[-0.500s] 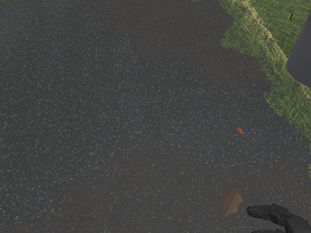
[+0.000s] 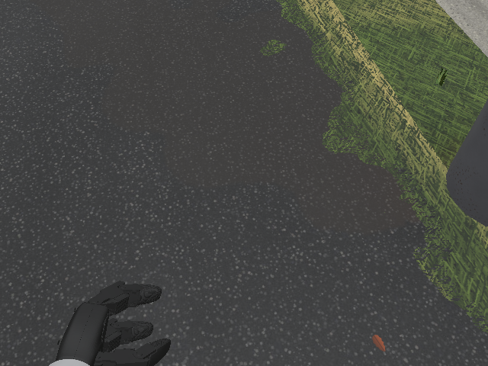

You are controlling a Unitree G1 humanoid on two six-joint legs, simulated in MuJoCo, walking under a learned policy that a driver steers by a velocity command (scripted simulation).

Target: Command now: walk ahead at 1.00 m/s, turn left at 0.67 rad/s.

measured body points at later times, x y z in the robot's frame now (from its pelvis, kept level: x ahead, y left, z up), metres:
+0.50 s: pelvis +0.46 +0.06 -0.03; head +0.47 +0.07 +0.42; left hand +0.30 +0.27 -0.16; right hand +0.77 -0.07 -0.09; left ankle +0.58 +0.13 -0.73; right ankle +0.24 -0.14 -0.68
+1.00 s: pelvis +0.89 +0.25 -0.02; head +0.91 +0.27 +0.43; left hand +0.90 +0.55 -0.13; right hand +1.02 +0.00 -0.14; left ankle +0.62 +0.17 -0.63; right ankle +1.01 +0.28 -0.72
